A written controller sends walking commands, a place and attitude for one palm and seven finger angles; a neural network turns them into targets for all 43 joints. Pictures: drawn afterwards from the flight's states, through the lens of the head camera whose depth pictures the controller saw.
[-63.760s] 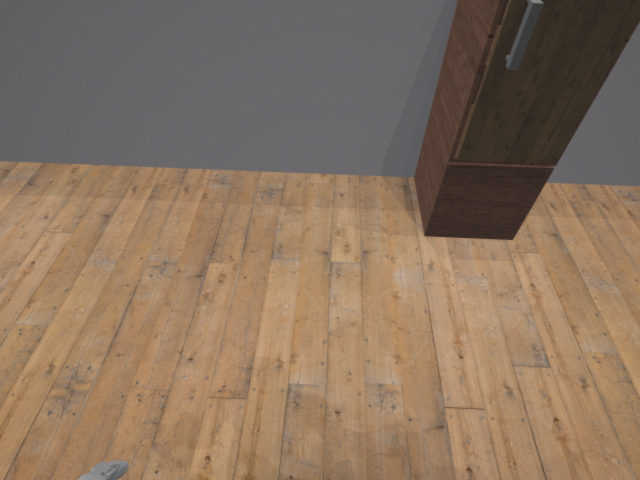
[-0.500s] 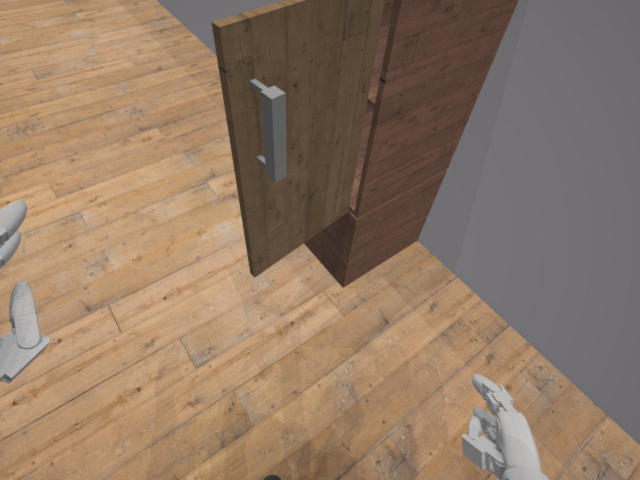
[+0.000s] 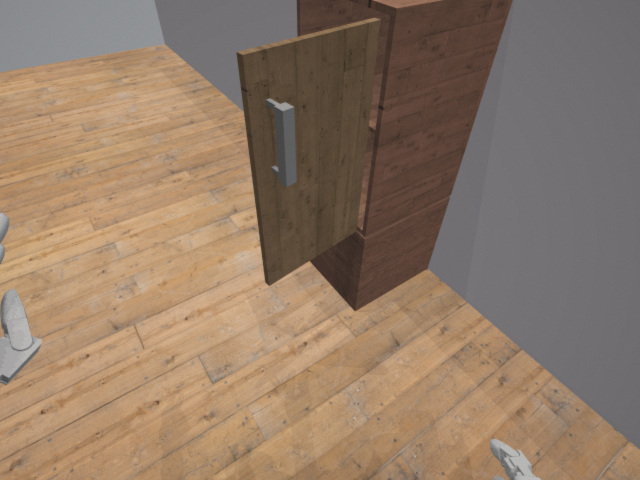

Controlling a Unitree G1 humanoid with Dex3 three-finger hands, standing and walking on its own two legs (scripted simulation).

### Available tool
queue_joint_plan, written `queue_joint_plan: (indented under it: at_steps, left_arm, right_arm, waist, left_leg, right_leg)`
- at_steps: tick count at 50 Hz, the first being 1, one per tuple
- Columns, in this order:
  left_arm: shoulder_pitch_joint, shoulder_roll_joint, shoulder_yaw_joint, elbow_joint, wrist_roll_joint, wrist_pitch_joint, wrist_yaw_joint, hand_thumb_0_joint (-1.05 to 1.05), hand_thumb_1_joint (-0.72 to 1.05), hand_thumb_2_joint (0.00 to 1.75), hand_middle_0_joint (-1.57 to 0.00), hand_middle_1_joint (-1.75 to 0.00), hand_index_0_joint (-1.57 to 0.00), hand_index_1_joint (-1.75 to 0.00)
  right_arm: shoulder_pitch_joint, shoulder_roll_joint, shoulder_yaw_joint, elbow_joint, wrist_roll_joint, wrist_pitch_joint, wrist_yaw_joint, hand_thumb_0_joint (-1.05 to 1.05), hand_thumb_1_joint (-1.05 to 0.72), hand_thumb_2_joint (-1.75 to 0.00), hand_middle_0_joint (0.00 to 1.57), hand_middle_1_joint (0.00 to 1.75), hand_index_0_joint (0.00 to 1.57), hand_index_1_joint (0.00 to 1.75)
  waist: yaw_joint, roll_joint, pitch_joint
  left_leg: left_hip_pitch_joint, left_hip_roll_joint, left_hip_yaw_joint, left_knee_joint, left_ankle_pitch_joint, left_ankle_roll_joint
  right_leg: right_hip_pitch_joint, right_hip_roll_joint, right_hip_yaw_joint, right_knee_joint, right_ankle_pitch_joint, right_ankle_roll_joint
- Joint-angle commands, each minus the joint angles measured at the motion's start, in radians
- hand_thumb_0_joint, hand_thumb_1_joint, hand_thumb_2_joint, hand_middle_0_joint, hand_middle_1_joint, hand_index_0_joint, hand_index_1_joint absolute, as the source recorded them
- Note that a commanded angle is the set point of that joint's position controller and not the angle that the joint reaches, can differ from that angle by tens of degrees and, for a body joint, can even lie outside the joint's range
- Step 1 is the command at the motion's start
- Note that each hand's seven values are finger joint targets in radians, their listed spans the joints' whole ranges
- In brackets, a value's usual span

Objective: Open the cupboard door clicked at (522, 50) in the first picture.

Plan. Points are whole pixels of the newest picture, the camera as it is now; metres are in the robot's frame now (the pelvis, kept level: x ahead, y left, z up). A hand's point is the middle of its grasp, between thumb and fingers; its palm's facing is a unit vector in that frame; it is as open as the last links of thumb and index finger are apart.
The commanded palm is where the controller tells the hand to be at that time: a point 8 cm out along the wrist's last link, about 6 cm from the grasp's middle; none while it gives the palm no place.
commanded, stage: stop stepping back and stand still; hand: left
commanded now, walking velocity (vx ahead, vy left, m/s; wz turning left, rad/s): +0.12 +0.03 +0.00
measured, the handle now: (279, 142) +0.69 +0.10 +0.09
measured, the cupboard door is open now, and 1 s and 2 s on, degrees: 97 97 97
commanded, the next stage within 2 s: let the arm hang, fingers relaxed in 0.10 s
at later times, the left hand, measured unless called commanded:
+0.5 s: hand out of the picture +0.06 +0.18 -0.16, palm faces +0.10 -0.98 -0.17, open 7.0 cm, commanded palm none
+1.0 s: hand out of the picture -0.01 +0.23 -0.15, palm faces +0.10 -0.96 -0.28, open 7.4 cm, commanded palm none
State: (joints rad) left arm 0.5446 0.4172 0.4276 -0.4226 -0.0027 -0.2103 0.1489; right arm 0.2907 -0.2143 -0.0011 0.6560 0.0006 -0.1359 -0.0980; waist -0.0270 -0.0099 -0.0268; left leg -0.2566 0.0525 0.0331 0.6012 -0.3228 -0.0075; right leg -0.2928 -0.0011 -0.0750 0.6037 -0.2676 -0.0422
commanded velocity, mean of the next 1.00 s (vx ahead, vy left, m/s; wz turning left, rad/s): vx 0.01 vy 0.00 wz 0.00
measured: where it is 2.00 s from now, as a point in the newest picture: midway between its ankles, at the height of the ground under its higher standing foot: outside the picture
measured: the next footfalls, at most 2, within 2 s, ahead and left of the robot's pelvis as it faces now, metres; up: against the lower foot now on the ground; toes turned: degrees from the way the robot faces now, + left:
none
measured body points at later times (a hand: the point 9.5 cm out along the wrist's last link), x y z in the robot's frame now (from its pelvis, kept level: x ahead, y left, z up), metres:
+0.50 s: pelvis +0.00 +0.01 +0.00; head +0.00 +0.02 +0.45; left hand +0.05 +0.24 -0.14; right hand +0.08 -0.22 -0.14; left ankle +0.03 +0.13 -0.73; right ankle +0.02 -0.11 -0.73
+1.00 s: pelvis -0.01 +0.01 +0.01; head +0.01 +0.00 +0.46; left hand -0.02 +0.28 -0.13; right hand +0.03 -0.23 -0.15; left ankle +0.03 +0.13 -0.73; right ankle +0.02 -0.11 -0.73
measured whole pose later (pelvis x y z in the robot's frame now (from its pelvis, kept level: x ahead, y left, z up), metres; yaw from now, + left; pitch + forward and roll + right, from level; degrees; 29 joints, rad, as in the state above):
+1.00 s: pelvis -0.01 +0.01 +0.01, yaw +5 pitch -2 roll +0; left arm 0.25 0.23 0.02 1.12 0.01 0.01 0.01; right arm 0.23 -0.21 -0.02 1.11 -0.02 0.02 -0.01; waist 0.00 0.03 0.05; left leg -0.23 -0.01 -0.01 0.44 -0.17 0.01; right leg -0.20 0.00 0.02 0.44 -0.21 0.01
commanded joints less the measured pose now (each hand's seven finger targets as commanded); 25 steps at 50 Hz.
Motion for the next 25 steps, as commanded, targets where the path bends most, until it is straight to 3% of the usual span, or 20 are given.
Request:
queue_joint_plan:
  at_steps: [1, 2, 3, 5, 6, 8, 9, 10, 11, 12, 13, 15, 16, 17, 18, 19, 20, 22, 23, 25]
  left_arm:
    - [-0.108, 0.172, 0.105, -0.186, -0.012, -0.069, 0.016, 0.0, 0.9, 0.9, -0.2, -0.3, -0.2, -0.3]
    - [-0.127, 0.162, 0.095, -0.181, -0.01, -0.07, 0.014, 0.0, 0.9, 0.9, -0.2, -0.3, -0.2, -0.3]
    - [-0.138, 0.161, 0.09, -0.19, -0.011, -0.07, 0.013, 0.0, 0.9, 0.9, -0.2, -0.3, -0.2, -0.3]
    - [-0.123, 0.155, 0.093, -0.205, -0.013, -0.07, 0.016, 0.0, 0.9, 0.9, -0.2, -0.3, -0.2, -0.3]
    - [-0.119, 0.155, 0.094, -0.215, -0.015, -0.073, 0.018, 0.0, 0.9, 0.9, -0.2, -0.3, -0.2, -0.3]
    - [-0.11, 0.159, 0.101, -0.288, -0.018, -0.086, 0.023, 0.0, 0.9, 0.9, -0.2, -0.3, -0.2, -0.3]
    - [-0.119, 0.159, 0.104, -0.276, -0.014, -0.087, 0.021, 0.0, 0.9, 0.9, -0.2, -0.3, -0.2, -0.3]
    - [-0.188, -0.097, -0.291, 0.481, 0.064, 0.134, -0.126, 0.0, 0.9, 0.9, -0.2, -0.3, -0.2, -0.3]
    - [-0.161, -0.134, -0.284, 0.518, 0.046, 0.212, -0.141, 0.0, 0.9, 0.9, -0.2, -0.3, -0.2, -0.3]
    - [-0.171, -0.17, -0.32, 0.531, 0.04, 0.226, -0.14, 0.0, 0.9, 0.9, -0.2, -0.3, -0.2, -0.3]
    - [-0.178, -0.173, -0.329, 0.575, 0.038, 0.223, -0.138, 0.0, 0.9, 0.9, -0.2, -0.3, -0.2, -0.3]
    - [-0.182, -0.153, -0.337, 0.709, 0.039, 0.215, -0.136, 0.0, 0.9, 0.9, -0.2, -0.3, -0.2, -0.3]
    - [-0.172, -0.117, -0.336, 0.789, 0.038, 0.212, -0.134, 0.0, 0.9, 0.9, -0.2, -0.3, -0.2, -0.3]
    - [-0.198, -0.052, -0.334, 0.858, 0.04, 0.206, -0.131, 0.0, 0.9, 0.9, -0.2, -0.3, -0.2, -0.3]
    - [-0.245, -0.006, -0.342, 0.918, 0.037, 0.206, -0.135, 0.0, 0.9, 0.9, -0.2, -0.3, -0.2, -0.3]
    - [-0.292, 0.021, -0.352, 0.968, 0.036, 0.217, -0.141, 0.0, 0.9, 0.9, -0.2, -0.3, -0.2, -0.3]
    - [-0.303, -0.017, -0.366, 1.026, 0.029, 0.209, -0.139, 0.0, 0.9, 0.9, -0.2, -0.3, -0.2, -0.3]
    - [-0.324, -0.031, -0.382, 1.142, 0.022, 0.203, -0.134, 0.0, 0.9, 0.9, -0.2, -0.3, -0.2, -0.3]
    - [-0.319, -0.056, -0.387, 1.191, 0.018, 0.2, -0.133, 0.0, 0.9, 0.9, -0.2, -0.3, -0.2, -0.3]
    - [-0.26, -0.102, -0.374, 1.266, 0.015, 0.196, -0.129, 0.0, 0.9, 0.9, -0.2, -0.3, -0.2, -0.3]
  right_arm:
    - [-0.133, -0.11, -0.052, -0.141, -0.004, -0.056, 0.012, 0.0, -0.9, -0.9, 0.2, 0.3, 0.2, 0.3]
    - [-0.14, -0.116, -0.048, -0.139, -0.006, -0.056, 0.017, 0.0, -0.9, -0.9, 0.2, 0.3, 0.2, 0.3]
    - [-0.134, -0.106, -0.039, -0.137, -0.007, -0.054, 0.019, 0.0, -0.9, -0.9, 0.2, 0.3, 0.2, 0.3]
    - [-0.128, -0.093, -0.025, -0.137, -0.013, -0.05, 0.013, 0.0, -0.9, -0.9, 0.2, 0.3, 0.2, 0.3]
    - [-0.13, -0.099, -0.025, -0.141, -0.015, -0.051, 0.006, 0.0, -0.9, -0.9, 0.2, 0.3, 0.2, 0.3]
    - [-0.149, -0.13, -0.035, -0.174, -0.016, -0.056, 0.0, 0.0, -0.9, -0.9, 0.2, 0.3, 0.2, 0.3]
    - [-0.157, -0.118, -0.032, -0.169, -0.01, -0.056, 0.004, 0.0, -0.9, -0.9, 0.2, 0.3, 0.2, 0.3]
    - [-0.1, -0.292, -0.097, 0.066, -0.033, -0.04, 0.098, 0.0, -0.9, -0.9, 0.2, 0.3, 0.2, 0.3]
    - [-0.034, -0.192, -0.085, 0.052, -0.032, 0.029, 0.093, 0.0, -0.9, -0.9, 0.2, 0.3, 0.2, 0.3]
    - [-0.026, -0.178, -0.077, 0.025, -0.045, 0.04, 0.084, 0.0, -0.9, -0.9, 0.2, 0.3, 0.2, 0.3]
    - [-0.035, -0.168, -0.066, 0.021, -0.051, 0.047, 0.078, 0.0, -0.9, -0.9, 0.2, 0.3, 0.2, 0.3]
    - [-0.074, -0.17, -0.048, 0.035, -0.045, 0.075, 0.079, 0.0, -0.9, -0.9, 0.2, 0.3, 0.2, 0.3]
    - [-0.097, -0.151, -0.04, 0.047, -0.03, 0.089, 0.081, 0.0, -0.9, -0.9, 0.2, 0.3, 0.2, 0.3]
    - [-0.1, -0.109, -0.033, 0.057, -0.017, 0.098, 0.087, 0.0, -0.9, -0.9, 0.2, 0.3, 0.2, 0.3]
    - [-0.058, -0.093, -0.031, 0.084, -0.017, 0.112, 0.094, 0.0, -0.9, -0.9, 0.2, 0.3, 0.2, 0.3]
    - [-0.015, -0.087, -0.032, 0.108, -0.023, 0.128, 0.108, 0.0, -0.9, -0.9, 0.2, 0.3, 0.2, 0.3]
    - [-0.053, -0.077, -0.026, 0.139, -0.031, 0.14, 0.103, 0.0, -0.9, -0.9, 0.2, 0.3, 0.2, 0.3]
    - [-0.036, -0.087, -0.028, 0.187, -0.024, 0.143, 0.097, 0.0, -0.9, -0.9, 0.2, 0.3, 0.2, 0.3]
    - [-0.023, -0.084, -0.023, 0.224, -0.023, 0.137, 0.094, 0.0, -0.9, -0.9, 0.2, 0.3, 0.2, 0.3]
    - [-0.034, -0.075, -0.025, 0.265, -0.03, 0.127, 0.083, 0.0, -0.9, -0.9, 0.2, 0.3, 0.2, 0.3]
  waist:
    - [0.029, -0.182, 0.02]
    - [0.023, -0.125, 0.028]
    - [0.016, -0.103, 0.031]
    - [0.002, -0.075, 0.005]
    - [0.002, -0.006, 0.009]
    - [0.025, 0.245, 0.004]
    - [0.026, 0.249, 0.0]
    - [-0.073, 0.315, 0.124]
    - [-0.051, 0.252, 0.052]
    - [-0.029, 0.087, 0.004]
    - [-0.01, -0.016, -0.047]
    - [0.041, -0.063, -0.088]
    - [0.064, -0.111, -0.076]
    - [0.044, -0.156, -0.026]
    - [0.003, -0.096, 0.027]
    - [-0.034, 0.03, 0.069]
    - [-0.007, -0.081, 0.083]
    - [-0.015, -0.186, 0.072]
    - [-0.013, -0.083, 0.048]
    - [0.012, 0.203, 0.007]
  left_leg:
    - [-0.244, -0.04, 0.004, 0.318, -0.122, 0.035]
    - [-0.252, -0.02, -0.021, 0.338, -0.126, 0.035]
    - [-0.191, 0.011, -0.041, 0.254, -0.116, 0.041]
    - [0.016, 0.001, 0.006, -0.018, -0.012, 0.046]
    - [0.078, -0.011, 0.005, -0.132, -0.002, 0.045]
    - [0.066, 0.172, -0.283, -0.327, -0.125, 0.115]
    - [-0.045, 0.219, -0.34, -0.392, -0.238, 0.135]
    - [-0.124, 0.196, -0.383, -0.256, 0.103, 0.164]
    - [-0.057, 0.21, -0.368, -0.234, 0.409, 0.19]
    - [-0.017, 0.227, -0.374, -0.184, 0.593, 0.213]
    - [0.034, 0.227, -0.343, -0.145, 0.684, 0.216]
    - [0.032, 0.154, -0.222, -0.097, 0.66, 0.147]
    - [-0.052, 0.077, -0.153, -0.062, 0.472, 0.089]
    - [-0.121, -0.018, -0.079, -0.031, 0.207, 0.032]
    - [-0.078, -0.049, -0.044, -0.028, 0.01, 0.015]
    - [-0.006, -0.049, -0.053, -0.081, -0.024, 0.024]
    - [-0.007, -0.054, -0.059, -0.052, 0.046, 0.027]
    - [0.023, -0.039, -0.058, -0.059, 0.104, 0.024]
    - [0.047, -0.031, -0.068, -0.093, 0.155, 0.024]
    - [0.037, 0.015, -0.122, -0.174, 0.198, 0.033]
  right_leg:
    - [0.06, -0.315, 0.502, -0.395, -0.333, -0.142]
    - [0.052, -0.326, 0.486, -0.376, -0.259, -0.157]
    - [0.007, -0.319, 0.408, -0.346, -0.198, -0.146]
    - [-0.08, -0.234, 0.241, -0.281, -0.2, -0.084]
    - [-0.102, -0.171, 0.185, -0.225, -0.235, -0.049]
    - [-0.108, -0.032, 0.084, 0.005, -0.133, 0.027]
    - [-0.029, -0.005, 0.043, 0.076, -0.144, 0.05]
    - [-0.252, -0.019, 0.036, 0.279, -0.184, 0.048]
    - [-0.259, -0.017, 0.098, 0.36, -0.251, 0.045]
    - [-0.243, -0.011, 0.118, 0.375, -0.286, 0.047]
    - [-0.204, -0.014, 0.116, 0.315, -0.312, 0.051]
    - [-0.031, -0.005, 0.079, 0.072, -0.133, 0.049]
    - [0.094, -0.022, 0.122, -0.082, 0.089, 0.041]
    - [0.1, -0.134, 0.283, -0.196, 0.197, 0.0]
    - [-0.009, -0.232, 0.361, -0.267, 0.101, -0.052]
    - [-0.137, -0.216, 0.319, -0.256, -0.156, -0.047]
    - [-0.146, -0.128, 0.303, -0.285, -0.176, -0.026]
    - [-0.102, -0.117, 0.258, -0.301, -0.088, -0.026]
    - [-0.071, -0.108, 0.244, -0.275, -0.03, -0.02]
    - [0.013, -0.073, 0.205, -0.214, 0.063, -0.007]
